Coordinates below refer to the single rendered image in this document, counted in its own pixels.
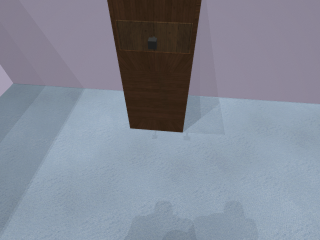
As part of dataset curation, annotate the cabinet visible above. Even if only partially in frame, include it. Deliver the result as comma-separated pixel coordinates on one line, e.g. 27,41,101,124
107,0,202,133

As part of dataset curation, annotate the handle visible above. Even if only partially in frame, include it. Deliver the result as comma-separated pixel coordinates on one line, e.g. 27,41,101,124
148,36,157,50

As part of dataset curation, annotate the drawer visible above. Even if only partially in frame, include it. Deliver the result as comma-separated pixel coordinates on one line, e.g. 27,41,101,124
116,20,193,53

